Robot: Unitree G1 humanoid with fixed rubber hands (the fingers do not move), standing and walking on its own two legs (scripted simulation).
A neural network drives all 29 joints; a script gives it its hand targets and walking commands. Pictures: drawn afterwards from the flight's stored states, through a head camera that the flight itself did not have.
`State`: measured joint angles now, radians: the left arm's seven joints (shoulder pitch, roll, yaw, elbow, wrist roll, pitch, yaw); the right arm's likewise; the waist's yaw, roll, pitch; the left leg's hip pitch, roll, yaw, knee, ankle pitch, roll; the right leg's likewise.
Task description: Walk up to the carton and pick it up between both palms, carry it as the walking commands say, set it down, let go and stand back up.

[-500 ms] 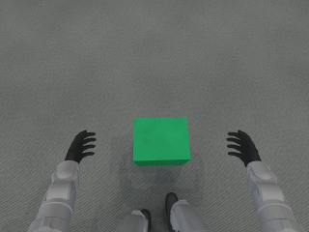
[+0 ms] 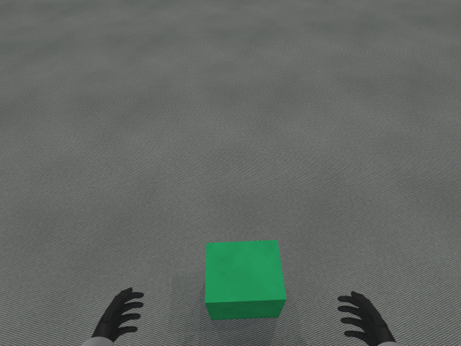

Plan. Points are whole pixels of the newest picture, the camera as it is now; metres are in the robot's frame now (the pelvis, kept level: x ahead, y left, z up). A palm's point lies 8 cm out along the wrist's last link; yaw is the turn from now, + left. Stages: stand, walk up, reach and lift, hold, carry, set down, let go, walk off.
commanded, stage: let go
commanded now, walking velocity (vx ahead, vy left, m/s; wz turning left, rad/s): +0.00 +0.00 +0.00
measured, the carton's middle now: (243, 281) +0.44 -0.02 -0.65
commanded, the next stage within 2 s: stand in 0.24 s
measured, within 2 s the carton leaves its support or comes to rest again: neither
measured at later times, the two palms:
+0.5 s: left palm (79, 338) +0.16 +0.28 -0.08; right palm (420, 334) +0.15 -0.31 -0.08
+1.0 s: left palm out of the picture +0.15 +0.30 -0.09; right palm (409, 336) +0.15 -0.30 -0.09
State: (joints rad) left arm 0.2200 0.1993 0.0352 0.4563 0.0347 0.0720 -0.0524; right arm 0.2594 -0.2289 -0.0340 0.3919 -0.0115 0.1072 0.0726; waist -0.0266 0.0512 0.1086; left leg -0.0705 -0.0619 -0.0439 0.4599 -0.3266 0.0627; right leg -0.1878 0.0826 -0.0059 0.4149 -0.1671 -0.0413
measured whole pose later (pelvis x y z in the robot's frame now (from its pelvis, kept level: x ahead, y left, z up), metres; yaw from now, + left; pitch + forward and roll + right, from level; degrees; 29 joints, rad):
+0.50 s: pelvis +0.03 -0.02 +0.00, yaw +2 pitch +0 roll -1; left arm 0.18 0.33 0.09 0.72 0.03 0.01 0.01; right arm 0.26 -0.37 -0.05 0.66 -0.04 0.02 -0.02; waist -0.01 0.03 0.00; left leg -0.11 -0.04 -0.08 0.49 -0.38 0.03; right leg -0.22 0.10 -0.04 0.45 -0.23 -0.08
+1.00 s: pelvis +0.04 +0.00 +0.00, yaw +2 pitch -1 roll -1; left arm 0.13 0.35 0.03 0.92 0.02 -0.01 0.02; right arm 0.19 -0.38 -0.02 0.84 -0.03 -0.01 -0.03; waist 0.00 0.02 -0.01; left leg -0.02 -0.08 -0.07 0.38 -0.33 0.06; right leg -0.17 0.06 -0.03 0.42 -0.23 -0.05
